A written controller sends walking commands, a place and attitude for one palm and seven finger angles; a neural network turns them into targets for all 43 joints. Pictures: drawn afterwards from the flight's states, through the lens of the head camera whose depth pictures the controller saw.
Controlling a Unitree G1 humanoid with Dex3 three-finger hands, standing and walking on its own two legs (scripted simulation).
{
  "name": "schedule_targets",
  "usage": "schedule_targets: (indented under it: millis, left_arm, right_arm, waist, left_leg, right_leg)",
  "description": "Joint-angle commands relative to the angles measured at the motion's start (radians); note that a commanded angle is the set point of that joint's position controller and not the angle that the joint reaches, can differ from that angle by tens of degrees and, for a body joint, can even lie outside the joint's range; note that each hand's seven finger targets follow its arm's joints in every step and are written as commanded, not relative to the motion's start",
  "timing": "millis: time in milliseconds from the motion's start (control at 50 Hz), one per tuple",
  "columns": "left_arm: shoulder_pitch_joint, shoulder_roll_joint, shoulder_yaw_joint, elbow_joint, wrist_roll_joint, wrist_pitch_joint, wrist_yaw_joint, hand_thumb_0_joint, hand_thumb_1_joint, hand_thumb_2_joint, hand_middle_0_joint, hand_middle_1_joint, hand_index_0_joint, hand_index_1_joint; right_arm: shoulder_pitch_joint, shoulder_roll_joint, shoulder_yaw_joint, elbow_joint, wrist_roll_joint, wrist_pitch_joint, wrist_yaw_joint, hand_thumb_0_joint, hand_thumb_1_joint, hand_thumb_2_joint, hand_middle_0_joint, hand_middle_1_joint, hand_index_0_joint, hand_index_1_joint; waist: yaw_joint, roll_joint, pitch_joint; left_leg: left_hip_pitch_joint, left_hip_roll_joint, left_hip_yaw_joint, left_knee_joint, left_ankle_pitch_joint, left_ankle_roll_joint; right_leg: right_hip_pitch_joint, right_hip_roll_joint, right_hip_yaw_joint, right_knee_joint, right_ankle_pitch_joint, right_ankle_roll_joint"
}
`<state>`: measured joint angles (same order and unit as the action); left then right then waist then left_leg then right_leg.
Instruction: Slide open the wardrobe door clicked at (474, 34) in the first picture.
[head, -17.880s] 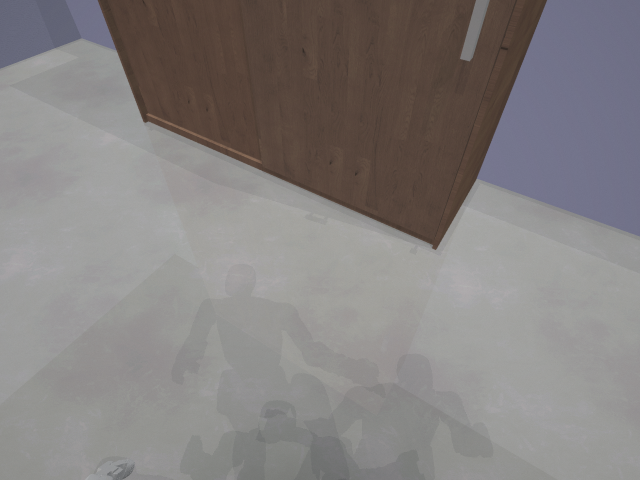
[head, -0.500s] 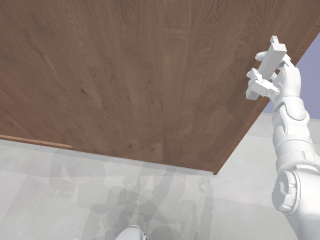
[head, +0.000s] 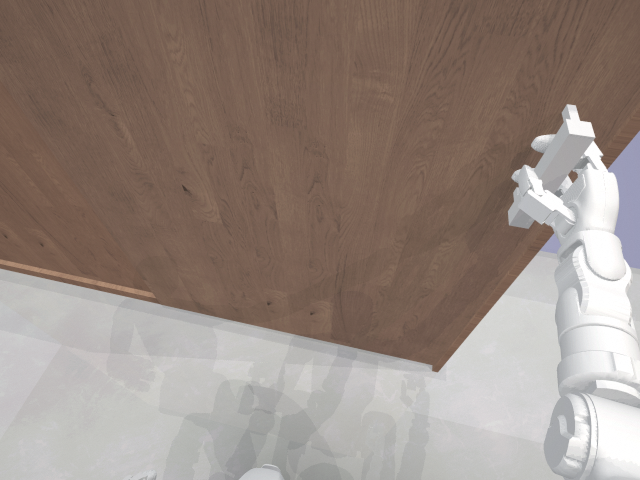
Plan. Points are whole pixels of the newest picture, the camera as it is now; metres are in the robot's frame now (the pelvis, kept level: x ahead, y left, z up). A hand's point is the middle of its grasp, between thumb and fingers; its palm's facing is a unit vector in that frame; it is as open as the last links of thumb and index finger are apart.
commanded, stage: tug the door sideways, standing still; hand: right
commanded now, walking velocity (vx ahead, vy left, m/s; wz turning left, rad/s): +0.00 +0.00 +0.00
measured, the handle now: (543, 168) +0.52 -0.19 +0.12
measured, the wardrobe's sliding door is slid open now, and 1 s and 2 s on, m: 0.00 0.00 0.05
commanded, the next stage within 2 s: step sideways, sliding the door along in 1.00 s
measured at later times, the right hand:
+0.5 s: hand (529, 191) +0.46 -0.17 +0.13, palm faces +0.11 +0.99 +0.00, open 6.1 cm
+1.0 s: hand (523, 192) +0.46 -0.16 +0.13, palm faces +0.13 +0.99 -0.02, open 6.2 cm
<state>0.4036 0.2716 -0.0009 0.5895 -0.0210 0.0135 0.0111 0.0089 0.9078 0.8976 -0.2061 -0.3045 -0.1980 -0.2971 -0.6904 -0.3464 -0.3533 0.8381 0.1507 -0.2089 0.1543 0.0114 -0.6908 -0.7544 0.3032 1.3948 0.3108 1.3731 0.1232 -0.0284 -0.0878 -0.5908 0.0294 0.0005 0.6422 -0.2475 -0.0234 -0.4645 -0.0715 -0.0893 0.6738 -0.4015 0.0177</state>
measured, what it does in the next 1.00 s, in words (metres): stands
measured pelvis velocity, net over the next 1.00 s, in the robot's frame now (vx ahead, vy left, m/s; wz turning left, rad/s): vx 0.00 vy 0.00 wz -0.11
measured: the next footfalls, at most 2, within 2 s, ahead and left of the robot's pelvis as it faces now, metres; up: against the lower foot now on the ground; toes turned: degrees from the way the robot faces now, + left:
left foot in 1.84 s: +0.20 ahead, +0.20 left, +0.00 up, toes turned -7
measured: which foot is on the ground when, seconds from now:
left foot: down 0.00-1.00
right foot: down 0.00-1.00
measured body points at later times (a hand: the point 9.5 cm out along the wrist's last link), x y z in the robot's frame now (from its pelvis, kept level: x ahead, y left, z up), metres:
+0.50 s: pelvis +0.01 +0.00 +0.00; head +0.07 -0.01 +0.45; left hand +0.12 +0.24 -0.12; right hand +0.45 -0.22 +0.13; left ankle +0.04 +0.14 -0.72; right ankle -0.05 -0.12 -0.72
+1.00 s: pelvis +0.00 +0.00 -0.01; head +0.06 +0.00 +0.44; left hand +0.06 +0.25 -0.13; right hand +0.45 -0.21 +0.13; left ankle +0.04 +0.14 -0.72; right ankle -0.05 -0.12 -0.72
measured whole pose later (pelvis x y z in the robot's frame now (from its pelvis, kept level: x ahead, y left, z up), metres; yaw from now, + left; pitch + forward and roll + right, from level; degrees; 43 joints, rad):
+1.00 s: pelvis +0.00 +0.00 -0.01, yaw -6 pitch +12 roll +1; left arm 0.41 0.25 0.02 0.73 0.01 -0.09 -0.02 0.01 0.91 0.90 -0.21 -0.30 -0.20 -0.30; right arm -0.89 -0.23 -0.11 0.99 0.16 -0.24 -0.02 0.01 -0.72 -0.81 0.27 1.40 0.23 1.40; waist 0.05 -0.03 -0.08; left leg -0.61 0.08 0.08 0.70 -0.30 -0.03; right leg -0.54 -0.03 0.02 0.75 -0.42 0.02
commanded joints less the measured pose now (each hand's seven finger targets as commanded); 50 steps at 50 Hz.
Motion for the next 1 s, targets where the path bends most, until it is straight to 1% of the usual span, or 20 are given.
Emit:
schedule_targets:
  millis: [0, 60, 80, 120, 160, 200, 240, 280, 420, 480, 520, 540, 600, 620, 660, 740, 800, 820, 900, 980]
  left_arm:
    - [0.006, 0.135, 0.054, -0.133, -0.005, -0.032, 0.007, 0.0, 0.9, 0.9, -0.2, -0.3, -0.2, -0.3]
    - [-0.003, 0.127, 0.057, -0.131, -0.007, -0.027, 0.007, 0.0, 0.9, 0.9, -0.2, -0.3, -0.2, -0.3]
    - [0.003, 0.136, 0.056, -0.114, -0.007, -0.021, 0.014, 0.0, 0.9, 0.9, -0.2, -0.3, -0.2, -0.3]
    - [0.007, 0.128, 0.057, -0.1, -0.004, -0.015, 0.021, 0.0, 0.9, 0.9, -0.2, -0.3, -0.2, -0.3]
    - [0.023, 0.118, 0.059, -0.072, 0.002, -0.017, 0.022, 0.0, 0.9, 0.9, -0.2, -0.3, -0.2, -0.3]
    - [0.043, 0.114, 0.063, -0.045, 0.01, -0.021, 0.021, 0.0, 0.9, 0.9, -0.2, -0.3, -0.2, -0.3]
    - [0.055, 0.11, 0.066, -0.017, 0.016, -0.025, 0.017, 0.0, 0.9, 0.9, -0.2, -0.3, -0.2, -0.3]
    - [0.054, 0.107, 0.065, -0.003, 0.021, -0.031, 0.01, 0.0, 0.9, 0.9, -0.2, -0.3, -0.2, -0.3]
    - [0.042, 0.106, 0.06, 0.017, 0.03, -0.055, -0.009, 0.0, 0.9, 0.9, -0.2, -0.3, -0.2, -0.3]
    - [0.034, 0.106, 0.056, 0.022, 0.029, -0.068, -0.016, 0.0, 0.9, 0.9, -0.2, -0.3, -0.2, -0.3]
    - [0.042, 0.109, 0.06, 0.025, 0.031, -0.076, -0.019, 0.0, 0.9, 0.9, -0.2, -0.3, -0.2, -0.3]
    - [0.037, 0.11, 0.059, 0.025, 0.029, -0.079, -0.02, 0.0, 0.9, 0.9, -0.2, -0.3, -0.2, -0.3]
    - [0.045, 0.111, 0.057, 0.033, 0.032, -0.096, -0.023, 0.0, 0.9, 0.9, -0.2, -0.3, -0.2, -0.3]
    - [0.045, 0.113, 0.056, 0.035, 0.031, -0.101, -0.025, 0.0, 0.9, 0.9, -0.2, -0.3, -0.2, -0.3]
    - [0.053, 0.115, 0.057, 0.042, 0.032, -0.107, -0.024, 0.0, 0.9, 0.9, -0.2, -0.3, -0.2, -0.3]
    - [0.066, 0.116, 0.059, 0.052, 0.033, -0.121, -0.023, 0.0, 0.9, 0.9, -0.2, -0.3, -0.2, -0.3]
    - [0.074, 0.12, 0.057, 0.057, 0.033, -0.128, -0.024, 0.0, 0.9, 0.9, -0.2, -0.3, -0.2, -0.3]
    - [0.075, 0.119, 0.059, 0.057, 0.03, -0.13, -0.024, 0.0, 0.9, 0.9, -0.2, -0.3, -0.2, -0.3]
    - [0.075, 0.12, 0.058, 0.057, 0.031, -0.135, -0.024, 0.0, 0.9, 0.9, -0.2, -0.3, -0.2, -0.3]
    - [0.071, 0.116, 0.055, 0.054, 0.029, -0.141, -0.024, 0.0, 0.9, 0.9, -0.2, -0.3, -0.2, -0.3]
  right_arm:
    - [-0.125, -0.2, -0.028, -0.347, 0.033, -0.056, 0.026, 0.0, -0.9, -0.9, 0.45, 1.4, 0.45, 1.4]
    - [-0.082, -0.181, -0.02, -0.412, 0.032, -0.023, 0.018, 0.0, -0.9, -0.9, 0.45, 1.4, 0.45, 1.4]
    - [-0.157, -0.225, -0.039, -0.389, 0.023, -0.012, 0.01, 0.0, -0.9, -0.9, 0.45, 1.4, 0.45, 1.4]
    - [-0.283, -0.151, 0.031, -0.38, 0.012, 0.005, 0.001, 0.0, -0.9, -0.9, 0.45, 1.4, 0.45, 1.4]
    - [-0.377, -0.086, 0.086, -0.364, 0.001, 0.015, -0.017, 0.0, -0.9, -0.9, 0.45, 1.4, 0.45, 1.4]
    - [-0.498, -0.003, 0.16, -0.347, -0.008, 0.016, -0.037, 0.0, -0.9, -0.9, 0.45, 1.4, 0.45, 1.4]
    - [-0.542, 0.027, 0.185, -0.293, -0.024, 0.013, -0.056, 0.0, -0.9, -0.9, 0.45, 1.4, 0.45, 1.4]
    - [-0.565, 0.082, 0.231, -0.26, -0.033, -0.002, -0.066, 0.0, -0.9, -0.9, 0.45, 1.4, 0.45, 1.4]
    - [-0.665, 0.185, 0.324, -0.188, -0.039, -0.074, -0.065, 0.0, -0.9, -0.9, 0.45, 1.4, 0.45, 1.4]
    - [-0.687, 0.23, 0.356, -0.144, -0.035, -0.088, -0.061, 0.0, -0.9, -0.9, 0.45, 1.4, 0.45, 1.4]
    - [-0.707, 0.249, 0.371, -0.153, -0.036, -0.102, -0.063, 0.0, -0.9, -0.9, 0.45, 1.4, 0.45, 1.4]
    - [-0.71, 0.257, 0.381, -0.145, -0.037, -0.102, -0.063, 0.0, -0.9, -0.9, 0.45, 1.4, 0.45, 1.4]
    - [-0.727, 0.299, 0.409, -0.129, -0.036, -0.105, -0.069, 0.0, -0.9, -0.9, 0.45, 1.4, 0.45, 1.4]
    - [-0.726, 0.298, 0.41, -0.123, -0.035, -0.105, -0.071, 0.0, -0.9, -0.9, 0.45, 1.4, 0.45, 1.4]
    - [-0.725, 0.298, 0.408, -0.094, -0.034, -0.101, -0.074, 0.0, -0.9, -0.9, 0.45, 1.4, 0.45, 1.4]
    - [-0.767, 0.274, 0.399, -0.131, -0.037, -0.112, -0.074, 0.0, -0.9, -0.9, 0.45, 1.4, 0.45, 1.4]
    - [-0.745, 0.28, 0.399, -0.089, -0.035, -0.105, -0.072, 0.0, -0.9, -0.9, 0.45, 1.4, 0.45, 1.4]
    - [-0.751, 0.279, 0.401, -0.104, -0.035, -0.109, -0.072, 0.0, -0.9, -0.9, 0.45, 1.4, 0.45, 1.4]
    - [-0.756, 0.272, 0.4, -0.11, -0.039, -0.11, -0.072, 0.0, -0.9, -0.9, 0.45, 1.4, 0.45, 1.4]
    - [-0.739, 0.29, 0.404, -0.083, -0.029, -0.104, -0.07, 0.0, -0.9, -0.9, 0.45, 1.4, 0.45, 1.4]
  waist:
    - [-0.12, 0.026, -0.414]
    - [-0.118, -0.001, -0.4]
    - [-0.096, 0.018, -0.37]
    - [-0.059, 0.007, -0.348]
    - [-0.037, -0.047, -0.366]
    - [0.004, -0.007, -0.372]
    - [0.011, -0.045, -0.387]
    - [0.019, -0.019, -0.385]
    - [0.029, -0.042, -0.412]
    - [0.035, -0.044, -0.382]
    - [0.041, -0.018, -0.403]
    - [0.04, -0.048, -0.393]
    - [0.045, -0.05, -0.378]
    - [0.043, -0.055, -0.381]
    - [0.046, -0.006, -0.366]
    - [0.044, -0.056, -0.409]
    - [0.047, -0.021, -0.363]
    - [0.047, -0.015, -0.373]
    - [0.043, -0.056, -0.381]
    - [0.048, -0.006, -0.357]
  left_leg:
    - [0.506, -0.034, 0.035, 0.003, 0.55, 0.053]
    - [0.511, -0.03, 0.035, -0.003, 0.611, 0.05]
    - [0.489, -0.032, 0.039, -0.009, 0.599, 0.046]
    - [0.44, -0.036, 0.046, -0.015, 0.583, 0.041]
    - [0.385, -0.037, 0.05, -0.013, 0.583, 0.039]
    - [0.34, -0.04, 0.059, -0.014, 0.585, 0.036]
    - [0.297, -0.039, 0.061, -0.007, 0.571, 0.034]
    - [0.276, -0.04, 0.071, -0.001, 0.538, 0.036]
    - [0.205, -0.041, 0.077, 0.02, 0.452, 0.042]
    - [0.172, -0.043, 0.081, 0.022, 0.398, 0.043]
    - [0.163, -0.045, 0.087, 0.028, 0.37, 0.042]
    - [0.144, -0.045, 0.083, 0.029, 0.357, 0.043]
    - [0.122, -0.046, 0.091, 0.029, 0.304, 0.045]
    - [0.116, -0.047, 0.092, 0.031, 0.291, 0.046]
    - [0.126, -0.049, 0.092, 0.028, 0.285, 0.046]
    - [0.124, -0.047, 0.09, 0.035, 0.292, 0.047]
    - [0.122, -0.049, 0.095, 0.029, 0.283, 0.046]
    - [0.125, -0.049, 0.094, 0.033, 0.288, 0.045]
    - [0.125, -0.048, 0.09, 0.033, 0.295, 0.047]
    - [0.134, -0.049, 0.09, 0.029, 0.303, 0.045]
  right_leg:
    - [0.027, 0.058, 0.023, -0.087, 0.526, -0.029]
    - [0.06, 0.053, 0.015, -0.091, 0.599, -0.027]
    - [0.062, 0.051, 0.022, -0.092, 0.58, -0.025]
    - [0.094, 0.052, 0.03, -0.087, 0.586, -0.024]
    - [0.157, 0.051, 0.041, -0.064, 0.662, -0.018]
    - [0.19, 0.05, 0.055, -0.043, 0.694, -0.019]
    - [0.215, 0.05, 0.069, -0.026, 0.724, -0.014]
    - [0.213, 0.052, 0.082, -0.023, 0.705, -0.011]
    - [0.244, 0.053, 0.114, -0.004, 0.677, -0.004]
    - [0.225, 0.056, 0.117, -0.004, 0.611, -0.002]
    - [0.228, 0.052, 0.129, -0.005, 0.595, 0.001]
    - [0.23, 0.053, 0.127, 0.0, 0.584, 0.001]
    - [0.22, 0.055, 0.137, -0.008, 0.529, 0.004]
    - [0.216, 0.056, 0.138, -0.008, 0.51, 0.006]
    - [0.181, 0.06, 0.132, -0.01, 0.456, 0.0]
    - [0.211, 0.062, 0.138, -0.004, 0.491, 0.004]
    - [0.178, 0.063, 0.137, -0.011, 0.463, 0.0]
    - [0.18, 0.063, 0.134, -0.01, 0.465, -0.001]
    - [0.188, 0.068, 0.13, -0.005, 0.471, -0.001]
    - [0.159, 0.071, 0.122, -0.007, 0.431, -0.007]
